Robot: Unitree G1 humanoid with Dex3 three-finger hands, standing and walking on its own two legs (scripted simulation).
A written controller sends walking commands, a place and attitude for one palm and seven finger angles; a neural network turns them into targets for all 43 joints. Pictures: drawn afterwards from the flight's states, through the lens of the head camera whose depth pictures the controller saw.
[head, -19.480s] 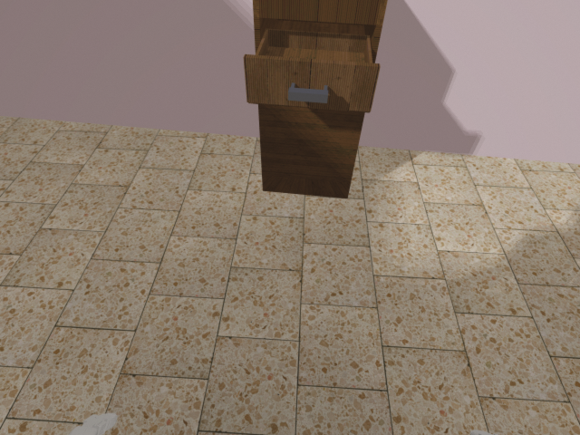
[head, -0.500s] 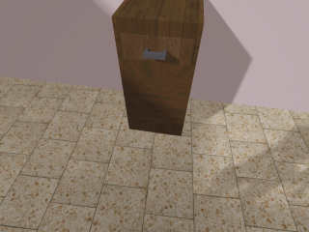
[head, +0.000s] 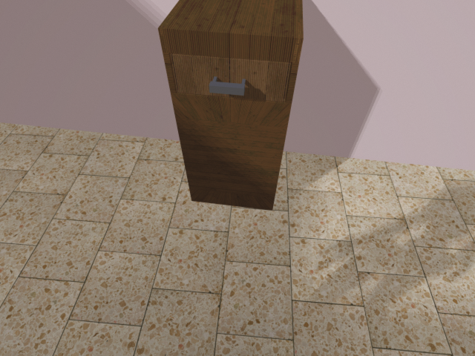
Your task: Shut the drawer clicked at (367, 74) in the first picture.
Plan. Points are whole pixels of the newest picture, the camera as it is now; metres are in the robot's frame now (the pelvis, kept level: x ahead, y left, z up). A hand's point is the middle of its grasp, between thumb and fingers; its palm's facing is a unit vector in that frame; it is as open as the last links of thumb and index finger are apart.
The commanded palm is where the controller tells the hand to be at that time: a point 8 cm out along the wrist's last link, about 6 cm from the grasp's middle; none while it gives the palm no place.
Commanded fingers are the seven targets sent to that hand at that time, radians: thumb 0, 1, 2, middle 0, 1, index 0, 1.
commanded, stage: look to check the result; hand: left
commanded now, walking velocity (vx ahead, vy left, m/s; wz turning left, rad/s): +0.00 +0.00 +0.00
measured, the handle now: (228, 84) +0.90 +0.08 -0.04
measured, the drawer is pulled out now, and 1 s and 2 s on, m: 0.00 0.00 0.00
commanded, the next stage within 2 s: stand and wait in 0.44 s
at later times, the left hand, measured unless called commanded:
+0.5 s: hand out of the picture +0.09 +0.23 -0.16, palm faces -0.02 -0.95 -0.32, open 7.4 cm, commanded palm none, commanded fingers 0.00 0.90 0.90 -0.20 -0.30 -0.20 -0.30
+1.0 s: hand out of the picture +0.11 +0.23 -0.16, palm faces -0.03 -0.95 -0.32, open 7.4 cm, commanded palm none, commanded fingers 0.00 0.90 0.90 -0.20 -0.30 -0.20 -0.30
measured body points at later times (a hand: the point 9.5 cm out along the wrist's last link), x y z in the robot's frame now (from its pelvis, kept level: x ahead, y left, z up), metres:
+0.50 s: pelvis +0.02 -0.01 +0.00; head +0.03 -0.01 +0.45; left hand +0.10 +0.28 -0.13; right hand +0.09 -0.30 -0.14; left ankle +0.02 +0.11 -0.75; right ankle +0.00 -0.12 -0.75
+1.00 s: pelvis +0.02 -0.01 +0.00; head +0.04 -0.01 +0.45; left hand +0.11 +0.28 -0.13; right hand +0.09 -0.30 -0.13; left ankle +0.02 +0.11 -0.75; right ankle +0.00 -0.12 -0.75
